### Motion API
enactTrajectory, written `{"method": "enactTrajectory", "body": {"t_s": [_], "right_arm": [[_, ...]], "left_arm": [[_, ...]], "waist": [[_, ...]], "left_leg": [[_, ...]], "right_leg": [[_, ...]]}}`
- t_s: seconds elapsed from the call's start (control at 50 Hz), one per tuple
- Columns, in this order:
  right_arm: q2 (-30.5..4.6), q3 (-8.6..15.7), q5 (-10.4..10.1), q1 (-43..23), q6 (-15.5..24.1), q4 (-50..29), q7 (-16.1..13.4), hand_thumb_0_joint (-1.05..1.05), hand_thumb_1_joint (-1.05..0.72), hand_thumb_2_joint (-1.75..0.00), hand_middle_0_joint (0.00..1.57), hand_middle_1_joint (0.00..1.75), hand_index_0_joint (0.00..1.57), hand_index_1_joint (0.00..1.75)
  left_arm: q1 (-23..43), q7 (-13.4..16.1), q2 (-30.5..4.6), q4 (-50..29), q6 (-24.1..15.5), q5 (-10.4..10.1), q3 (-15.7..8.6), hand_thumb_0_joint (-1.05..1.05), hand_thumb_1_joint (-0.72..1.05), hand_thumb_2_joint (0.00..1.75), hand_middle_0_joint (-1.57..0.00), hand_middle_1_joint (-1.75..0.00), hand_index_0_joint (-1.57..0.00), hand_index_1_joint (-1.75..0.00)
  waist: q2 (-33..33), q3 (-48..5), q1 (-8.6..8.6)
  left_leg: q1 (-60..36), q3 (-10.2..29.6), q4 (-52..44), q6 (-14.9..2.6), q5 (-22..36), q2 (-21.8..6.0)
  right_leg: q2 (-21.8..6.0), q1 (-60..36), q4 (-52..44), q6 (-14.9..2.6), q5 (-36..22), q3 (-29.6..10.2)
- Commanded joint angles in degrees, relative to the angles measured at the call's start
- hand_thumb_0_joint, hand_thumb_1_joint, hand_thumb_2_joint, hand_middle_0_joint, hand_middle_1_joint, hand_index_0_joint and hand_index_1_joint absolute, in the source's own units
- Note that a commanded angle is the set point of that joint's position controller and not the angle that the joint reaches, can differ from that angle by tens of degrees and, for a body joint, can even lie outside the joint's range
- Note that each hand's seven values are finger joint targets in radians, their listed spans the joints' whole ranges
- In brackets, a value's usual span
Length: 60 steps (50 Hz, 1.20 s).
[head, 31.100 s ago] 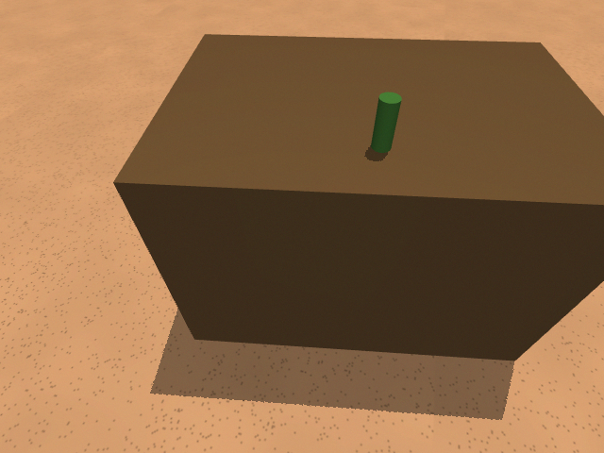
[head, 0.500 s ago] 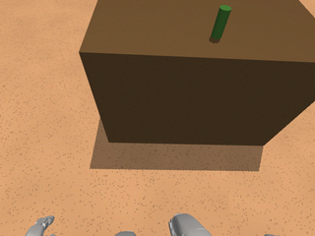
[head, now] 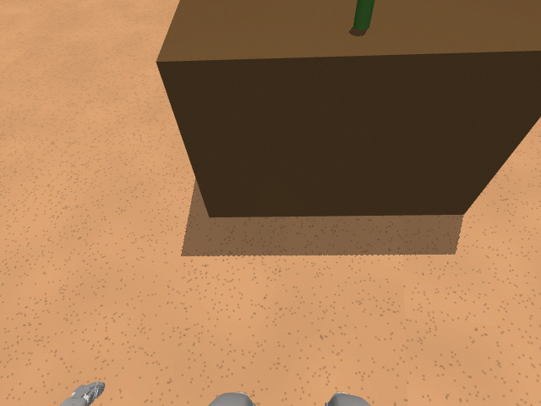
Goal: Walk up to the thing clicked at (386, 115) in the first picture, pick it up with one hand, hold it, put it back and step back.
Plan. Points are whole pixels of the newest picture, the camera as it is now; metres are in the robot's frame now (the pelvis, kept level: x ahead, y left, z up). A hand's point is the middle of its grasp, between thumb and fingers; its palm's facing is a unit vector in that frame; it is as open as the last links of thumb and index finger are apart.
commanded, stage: step back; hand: right
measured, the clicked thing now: (365, 3) +1.07 -0.23 +0.05
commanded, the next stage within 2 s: stand in 1.18 s
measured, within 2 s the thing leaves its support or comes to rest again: neither
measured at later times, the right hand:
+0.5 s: hand out of the picture +0.00 -0.27 -0.14, palm faces -0.03 +0.92 -0.39, open 7.4 cm
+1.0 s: hand out of the picture +0.04 -0.24 -0.13, palm faces +0.00 +0.94 -0.34, open 7.4 cm
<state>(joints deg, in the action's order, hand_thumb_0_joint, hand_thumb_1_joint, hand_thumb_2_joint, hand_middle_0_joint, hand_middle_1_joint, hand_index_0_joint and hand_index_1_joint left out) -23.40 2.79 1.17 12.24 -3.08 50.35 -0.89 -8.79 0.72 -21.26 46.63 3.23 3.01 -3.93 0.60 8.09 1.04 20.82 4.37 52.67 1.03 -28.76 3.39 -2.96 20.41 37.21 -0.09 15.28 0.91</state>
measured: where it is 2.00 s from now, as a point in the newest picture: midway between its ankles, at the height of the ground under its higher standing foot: outside the picture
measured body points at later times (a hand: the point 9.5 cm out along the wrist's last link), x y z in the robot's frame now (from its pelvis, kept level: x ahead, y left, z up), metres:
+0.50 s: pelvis -0.09 +0.00 +0.00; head -0.09 +0.00 +0.45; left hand -0.05 +0.31 -0.12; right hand +0.00 -0.32 -0.11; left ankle -0.06 +0.12 -0.72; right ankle -0.10 -0.13 -0.72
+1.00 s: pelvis -0.07 +0.00 +0.02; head -0.06 +0.01 +0.47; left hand +0.04 +0.31 -0.11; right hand +0.04 -0.29 -0.11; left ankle -0.06 +0.12 -0.72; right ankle -0.10 -0.13 -0.72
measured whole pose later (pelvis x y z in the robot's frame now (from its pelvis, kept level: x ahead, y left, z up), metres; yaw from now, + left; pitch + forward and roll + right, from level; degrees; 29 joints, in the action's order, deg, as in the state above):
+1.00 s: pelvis -0.07 +0.00 +0.02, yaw -1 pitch -2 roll +0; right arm -18.8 1.9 1.6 4.8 1.6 61.5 0.3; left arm -5.2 -0.2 -21.0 60.7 -0.7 0.9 -1.5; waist -0.5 2.9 1.0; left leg 10.8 1.2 26.7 -0.1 -14.0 0.3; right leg -0.1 7.4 25.5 0.9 16.3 -2.7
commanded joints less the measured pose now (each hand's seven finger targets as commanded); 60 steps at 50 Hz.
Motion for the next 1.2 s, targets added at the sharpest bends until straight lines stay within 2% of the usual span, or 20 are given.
{"method": "enactTrajectory", "body": {"t_s": [0.0,0.02,0.04,0.06,0.08,0.14,0.22,0.28,0.3,0.32,0.34,0.36,0.46,0.5,0.52,0.56,0.66,0.78,1.14,1.18], "right_arm": [[-8.6,2.7,0.4,2.6,2.5,-2.5,-0.6,0.00,-0.90,-0.90,0.20,0.30,0.20,0.30],[-9.4,3.2,0.8,5.0,2.8,-1.2,-0.7,0.00,-0.90,-0.90,0.20,0.30,0.20,0.30],[-12.2,4.1,1.4,4.9,3.0,-0.8,-0.7,0.00,-0.90,-0.90,0.20,0.30,0.20,0.30],[-18.7,4.8,1.2,-0.3,3.0,-2.4,0.0,0.00,-0.90,-0.90,0.20,0.30,0.20,0.30],[-20.4,5.5,1.5,-1.6,3.1,-3.3,0.1,0.00,-0.90,-0.90,0.20,0.30,0.20,0.30],[-13.7,3.0,1.5,-5.4,4.5,-2.8,-0.9,0.00,-0.90,-0.90,0.20,0.30,0.20,0.30],[-12.4,3.5,1.9,-4.4,4.2,-2.4,0.0,0.00,-0.90,-0.90,0.20,0.30,0.20,0.30],[-12.9,3.5,1.6,-3.9,3.4,-1.8,0.4,0.00,-0.90,-0.90,0.20,0.30,0.20,0.30],[-10.4,2.8,1.1,-3.1,3.4,-2.0,0.4,0.00,-0.90,-0.90,0.20,0.30,0.20,0.30],[-7.2,1.9,0.6,-4.3,3.7,-3.2,0.8,0.00,-0.90,-0.90,0.20,0.30,0.20,0.30],[-7.6,2.2,0.7,-5.2,3.7,-2.4,0.3,0.00,-0.90,-0.90,0.20,0.30,0.20,0.30],[-9.4,2.8,0.8,-4.0,3.8,-1.3,0.5,0.00,-0.90,-0.90,0.20,0.30,0.20,0.30],[-7.3,2.5,0.5,-1.0,5.3,2.2,1.1,0.00,-0.90,-0.90,0.20,0.30,0.20,0.30],[-9.2,2.8,0.9,-3.0,5.9,1.9,0.7,0.00,-0.90,-0.90,0.20,0.30,0.20,0.30],[-10.2,2.7,0.9,-4.6,6.0,2.1,0.7,0.00,-0.90,-0.90,0.20,0.30,0.20,0.30],[-10.9,2.2,0.9,-5.8,6.0,2.8,0.8,0.00,-0.90,-0.90,0.20,0.30,0.20,0.30],[-9.1,1.6,0.6,-7.3,6.2,4.4,0.7,0.00,-0.90,-0.90,0.20,0.30,0.20,0.30],[-7.9,1.6,0.0,-7.6,6.3,6.1,0.3,0.00,-0.90,-0.90,0.20,0.30,0.20,0.30],[-7.3,1.5,0.3,-11.2,5.4,8.4,0.2,0.00,-0.90,-0.90,0.20,0.30,0.20,0.30],[-8.4,0.9,-0.9,-11.2,5.5,8.5,0.3,0.00,-0.90,-0.90,0.20,0.30,0.20,0.30]], "left_arm": [[-0.3,0.6,-15.1,-3.8,-0.8,-1.0,-3.5,0.00,0.90,0.90,-0.20,-0.30,-0.20,-0.30],[-0.3,0.4,-14.3,-3.9,-0.6,-1.1,-2.8,0.00,0.90,0.90,-0.20,-0.30,-0.20,-0.30],[-1.4,0.1,-11.8,-3.9,-0.6,-1.1,-1.9,0.00,0.90,0.90,-0.20,-0.30,-0.20,-0.30],[1.5,0.1,-10.8,-4.5,-1.1,-2.0,-1.5,0.00,0.90,0.90,-0.20,-0.30,-0.20,-0.30],[6.5,0.7,-13.6,-4.4,-0.8,-1.1,-3.0,0.00,0.90,0.90,-0.20,-0.30,-0.20,-0.30],[1.0,-0.2,-11.7,-0.5,-0.7,-2.5,-2.7,0.00,0.90,0.90,-0.20,-0.30,-0.20,-0.30],[0.3,-1.7,-10.7,0.7,-2.1,-1.5,-2.3,0.00,0.90,0.90,-0.20,-0.30,-0.20,-0.30],[-2.5,-1.1,-9.8,3.8,-3.5,-1.1,-2.4,0.00,0.90,0.90,-0.20,-0.30,-0.20,-0.30],[-4.5,-0.8,-11.4,4.7,-4.3,-0.6,-2.9,0.00,0.90,0.90,-0.20,-0.30,-0.20,-0.30],[-5.3,-0.5,-14.4,4.6,-5.0,0.1,-3.6,0.00,0.90,0.90,-0.20,-0.30,-0.20,-0.30],[-1.8,-0.6,-18.3,4.4,-5.4,-0.1,-4.1,0.00,0.90,0.90,-0.20,-0.30,-0.20,-0.30],[2.8,-0.8,-17.7,2.9,-5.7,-0.2,-3.7,0.00,0.90,0.90,-0.20,-0.30,-0.20,-0.30],[4.2,-1.2,-13.6,4.1,-5.5,-0.9,-1.8,0.00,0.90,0.90,-0.20,-0.30,-0.20,-0.30],[1.9,-1.5,-10.7,5.1,-5.1,-1.5,-0.3,0.00,0.90,0.90,-0.20,-0.30,-0.20,-0.30],[2.1,-1.6,-10.4,6.2,-4.8,-2.1,-0.3,0.00,0.90,0.90,-0.20,-0.30,-0.20,-0.30],[1.5,-1.5,-10.6,7.1,-5.1,-2.1,-0.5,0.00,0.90,0.90,-0.20,-0.30,-0.20,-0.30],[0.6,-1.1,-11.7,9.4,-5.8,-2.1,-0.4,0.00,0.90,0.90,-0.20,-0.30,-0.20,-0.30],[2.7,-0.5,-11.8,10.5,-5.9,-2.3,-0.1,0.00,0.90,0.90,-0.20,-0.30,-0.20,-0.30],[7.1,-0.1,-11.7,11.3,-5.1,-2.0,0.1,0.00,0.90,0.90,-0.20,-0.30,-0.20,-0.30],[6.5,0.1,-10.3,12.5,-5.1,-3.1,0.8,0.00,0.90,0.90,-0.20,-0.30,-0.20,-0.30]], "waist": [[-12.0,-12.3,0.89],[-10.2,-12.6,-0.29],[-2.3,-12.1,0.05],[12.2,-9.4,-0.43],[10.6,-6.2,-3.29],[3.4,-7.1,1.59],[9.9,-6.8,-1.22],[8.7,-6.5,0.30],[5.5,-8.4,1.05],[-3.6,-8.4,1.77],[-8.5,-5.4,1.61],[-6.4,-2.7,-0.40],[-8.2,-4.4,-1.90],[-2.4,-4.8,-1.37],[-0.1,-4.5,-0.59],[2.2,-5.0,0.41],[4.1,-7.8,0.53],[-0.1,-11.3,-0.08],[-0.6,-10.8,-0.35],[2.2,-12.1,-0.86]], "left_leg": [[-4.1,-6.9,-24.7,-1.08,7.7,-0.4],[-8.9,-5.4,-30.4,-2.15,11.8,-1.2],[-13.7,7.0,-32.6,-4.77,6.7,-8.7],[-7.8,24.7,-36.4,-13.09,7.3,-22.9],[3.2,30.2,-39.5,-18.49,5.1,-27.4],[-0.9,11.3,-31.0,-11.88,20.8,-17.2],[-5.8,9.5,-32.7,-10.43,0.7,-15.0],[-2.5,6.9,-28.8,-8.40,2.0,-13.9],[1.0,5.2,-23.6,-6.31,4.0,-12.3],[10.1,0.9,-16.6,-2.13,1.6,-6.4],[6.4,-1.1,-9.5,-1.09,-2.5,-4.0],[1.1,0.9,-6.2,-0.63,0.0,-5.7],[-12.0,-3.1,-22.8,-2.22,9.5,-3.3],[-14.4,7.2,-30.5,-3.91,6.8,-9.3],[-8.9,11.6,-33.4,-5.59,-2.9,-11.8],[-4.6,13.3,-37.1,-6.49,-5.2,-13.9],[-5.8,5.6,-33.7,-3.34,10.3,-10.2],[-11.1,1.8,-29.0,-3.29,28.6,-9.5],[-12.9,-0.1,-30.2,-3.13,30.6,-9.1],[-16.7,2.0,-31.9,-3.04,40.6,-10.9]], "right_leg": [[-9.6,-13.8,-4.2,-8.82,-13.2,-11.3],[-8.8,-9.5,-2.3,-6.67,-8.2,-10.9],[-5.8,0.1,2.4,-4.23,1.2,-9.0],[4.1,7.5,11.7,-0.69,16.3,0.6],[2.8,3.9,23.1,-0.19,20.4,-6.1],[5.2,2.3,26.3,-1.50,12.2,-10.3],[3.8,-2.0,3.6,-0.13,14.8,-2.6],[5.4,-12.5,-16.9,-2.19,5.4,-0.6],[2.9,-18.7,-18.4,-3.37,3.9,-6.3],[-5.0,-21.1,-19.9,-6.55,12.1,-21.9],[-14.0,-8.4,-23.0,-11.54,24.2,-30.6],[-15.5,-0.5,-23.7,-12.62,27.6,-30.1],[-6.3,2.7,-18.2,-6.52,13.3,-14.2],[-2.5,5.3,-13.8,-3.53,9.0,-10.6],[-0.1,1.8,-12.4,-2.78,12.4,-8.4],[1.3,-5.0,-10.1,-2.55,8.1,-6.6],[-0.9,-12.1,-14.6,-3.29,-2.6,-7.8],[-2.5,-14.4,-14.9,-2.80,-13.9,-7.5],[-2.9,-15.2,-15.8,-2.39,-15.8,-6.9],[-3.3,-15.9,-16.4,-0.99,-20.8,-7.4]]}}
